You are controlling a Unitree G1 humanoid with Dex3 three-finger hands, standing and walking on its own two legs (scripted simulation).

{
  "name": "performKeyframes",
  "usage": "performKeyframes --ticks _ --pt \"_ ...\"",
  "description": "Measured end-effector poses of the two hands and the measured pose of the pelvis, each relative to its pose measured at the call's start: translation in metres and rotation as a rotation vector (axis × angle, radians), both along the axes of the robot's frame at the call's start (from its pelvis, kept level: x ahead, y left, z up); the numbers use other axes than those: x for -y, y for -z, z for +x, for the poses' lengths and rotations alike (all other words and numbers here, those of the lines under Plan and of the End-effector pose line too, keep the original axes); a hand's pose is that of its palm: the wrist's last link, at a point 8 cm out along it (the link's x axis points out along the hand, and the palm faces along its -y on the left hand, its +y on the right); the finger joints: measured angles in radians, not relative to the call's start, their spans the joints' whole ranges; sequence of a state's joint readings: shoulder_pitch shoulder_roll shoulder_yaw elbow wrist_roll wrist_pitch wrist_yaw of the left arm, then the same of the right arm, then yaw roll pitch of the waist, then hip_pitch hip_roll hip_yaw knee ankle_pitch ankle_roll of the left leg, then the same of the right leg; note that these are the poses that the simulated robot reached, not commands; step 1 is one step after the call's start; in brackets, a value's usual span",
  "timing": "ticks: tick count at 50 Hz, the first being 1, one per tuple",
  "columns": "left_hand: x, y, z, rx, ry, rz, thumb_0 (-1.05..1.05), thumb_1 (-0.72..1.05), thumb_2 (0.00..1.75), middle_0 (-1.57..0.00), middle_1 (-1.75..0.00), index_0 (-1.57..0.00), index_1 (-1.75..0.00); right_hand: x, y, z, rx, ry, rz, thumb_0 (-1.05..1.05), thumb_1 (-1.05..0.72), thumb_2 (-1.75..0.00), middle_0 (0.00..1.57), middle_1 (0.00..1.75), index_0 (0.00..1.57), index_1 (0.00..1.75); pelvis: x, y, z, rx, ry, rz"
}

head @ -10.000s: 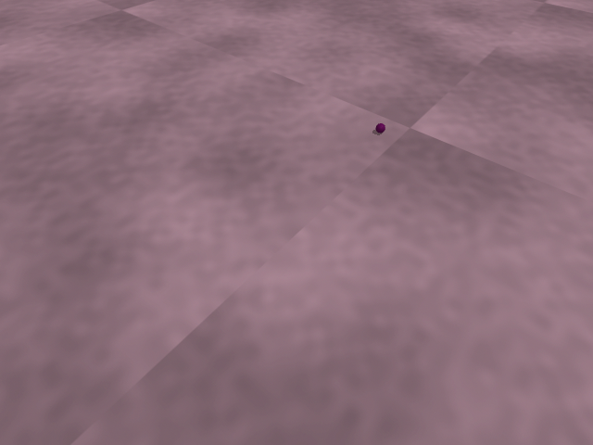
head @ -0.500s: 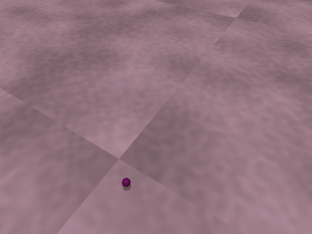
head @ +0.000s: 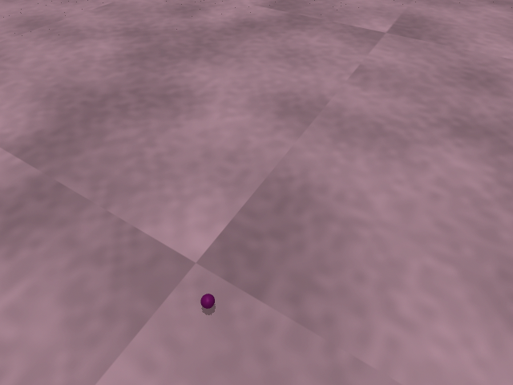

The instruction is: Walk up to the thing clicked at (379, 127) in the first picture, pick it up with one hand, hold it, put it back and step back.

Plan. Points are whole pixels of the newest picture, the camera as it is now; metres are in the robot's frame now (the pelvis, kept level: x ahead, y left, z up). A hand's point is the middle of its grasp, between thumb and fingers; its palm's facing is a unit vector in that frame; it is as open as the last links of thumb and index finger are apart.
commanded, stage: stand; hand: left
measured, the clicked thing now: (207, 301) +0.58 +0.22 -0.75
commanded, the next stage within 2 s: walk up in 0.30 s
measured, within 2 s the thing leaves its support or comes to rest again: neither
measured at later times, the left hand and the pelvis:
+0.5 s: hand out of the picture +0.09 +0.26 -0.16, palm faces -0.02 -0.93 -0.38, open 7.4 cm; pelvis +0.02 -0.03 -0.01, yaw -1 degrees
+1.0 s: hand (145, 383) +0.18 +0.21 -0.17, palm faces +0.01 -0.92 -0.39, open 7.4 cm; pelvis +0.10 -0.06 -0.03, yaw +2 degrees
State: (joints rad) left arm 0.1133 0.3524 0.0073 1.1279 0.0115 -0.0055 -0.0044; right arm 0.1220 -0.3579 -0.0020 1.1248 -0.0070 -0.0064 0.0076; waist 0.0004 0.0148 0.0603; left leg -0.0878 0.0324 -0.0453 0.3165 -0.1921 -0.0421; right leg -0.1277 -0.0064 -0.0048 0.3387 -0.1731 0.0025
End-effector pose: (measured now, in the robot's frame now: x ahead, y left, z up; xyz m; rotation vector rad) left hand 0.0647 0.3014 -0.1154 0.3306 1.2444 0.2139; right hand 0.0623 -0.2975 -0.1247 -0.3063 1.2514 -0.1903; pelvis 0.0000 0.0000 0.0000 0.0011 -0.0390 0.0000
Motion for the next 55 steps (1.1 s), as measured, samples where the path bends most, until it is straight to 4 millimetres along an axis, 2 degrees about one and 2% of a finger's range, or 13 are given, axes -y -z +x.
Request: performKeyframes --ticks 18,22,25,28,30,32,36,40,44,49,51,55 --pt "-0.003 0.002 0.002 0.011 0.003 -0.012 0.01 0.90 0.90 -0.21 -0.30 -0.20 -0.30 0.004 -0.001 -0.008 0.018 0.003 -0.011 0.01 -0.91 -0.90 0.21 0.30 0.20 0.30 0.001 0.003 0.001 -0.001 0.010 0.005" --pt "-0.006 0.004 0.007 -0.005 -0.002 0.006 0.01 0.90 0.90 -0.21 -0.30 -0.20 -0.30 0.022 -0.003 -0.017 0.029 0.030 -0.039 0.00 -0.90 -0.90 0.21 0.30 0.20 0.30 0.014 0.008 0.012 -0.004 0.017 0.025" --pt "0.000 0.002 0.016 -0.002 -0.001 0.020 0.01 0.90 0.90 -0.20 -0.30 -0.20 -0.30 0.047 -0.003 -0.025 -0.003 0.038 -0.066 0.00 -0.90 -0.90 0.21 0.30 0.20 0.30 0.029 0.012 0.021 -0.002 0.024 0.035" --pt "0.014 0.002 0.027 0.005 0.012 0.045 0.01 0.90 0.90 -0.20 -0.30 -0.20 -0.30 0.077 0.005 -0.023 -0.034 0.048 -0.082 0.01 -0.90 -0.90 0.21 0.30 0.20 0.30 0.047 0.020 0.031 0.014 0.036 0.028" --pt "0.027 0.002 0.030 0.014 0.010 0.058 0.01 0.90 0.90 -0.20 -0.30 -0.20 -0.30 0.092 0.012 -0.016 -0.053 0.056 -0.090 0.01 -0.90 -0.90 0.21 0.30 0.20 0.30 0.057 0.023 0.038 0.026 0.022 0.000" --pt "0.041 -0.001 0.032 0.009 0.006 0.054 0.01 0.90 0.90 -0.20 -0.30 -0.20 -0.30 0.098 0.011 -0.004 -0.058 0.055 -0.085 0.01 -0.91 -0.90 0.21 0.30 0.20 0.30 0.064 0.020 0.046 0.024 0.026 0.011" --pt "0.062 -0.008 0.038 0.001 -0.005 0.034 0.01 0.90 0.90 -0.21 -0.30 -0.20 -0.30 0.102 0.005 0.026 -0.027 0.035 -0.061 0.01 -0.91 -0.90 0.20 0.30 0.20 0.30 0.070 0.010 0.062 0.014 0.022 0.012" --pt "0.073 -0.007 0.054 0.021 0.002 0.028 0.01 0.90 0.90 -0.21 -0.30 -0.21 -0.30 0.098 0.007 0.053 -0.022 0.009 -0.043 0.01 -0.91 -0.90 0.20 0.30 0.20 0.30 0.073 0.010 0.076 0.008 0.014 -0.003" --pt "0.072 -0.001 0.074 0.053 0.002 0.030 0.01 0.90 0.90 -0.21 -0.30 -0.21 -0.30 0.086 0.011 0.079 -0.022 -0.023 -0.030 0.01 -0.91 -0.90 0.20 0.30 0.20 0.30 0.071 0.014 0.086 0.008 -0.001 -0.011" --pt "0.055 0.016 0.099 0.088 0.001 0.029 0.01 0.90 0.90 -0.21 -0.30 -0.21 -0.30 0.068 0.016 0.112 0.018 -0.059 -0.032 0.01 -0.91 -0.90 0.21 0.30 0.20 0.30 0.060 0.026 0.096 0.005 -0.026 -0.014" --pt "0.047 0.021 0.109 0.095 -0.007 0.028 0.01 0.90 0.90 -0.21 -0.30 -0.21 -0.30 0.060 0.014 0.123 0.039 -0.068 -0.034 0.01 -0.91 -0.90 0.21 0.30 0.20 0.30 0.054 0.028 0.097 0.009 -0.025 0.006" --pt "0.038 0.018 0.122 0.102 -0.011 0.030 0.01 0.90 0.90 -0.21 -0.30 -0.20 -0.30 0.047 0.005 0.141 0.092 -0.083 -0.029 0.01 -0.91 -0.90 0.21 0.30 0.20 0.30 0.048 0.024 0.096 0.007 -0.031 -0.015"
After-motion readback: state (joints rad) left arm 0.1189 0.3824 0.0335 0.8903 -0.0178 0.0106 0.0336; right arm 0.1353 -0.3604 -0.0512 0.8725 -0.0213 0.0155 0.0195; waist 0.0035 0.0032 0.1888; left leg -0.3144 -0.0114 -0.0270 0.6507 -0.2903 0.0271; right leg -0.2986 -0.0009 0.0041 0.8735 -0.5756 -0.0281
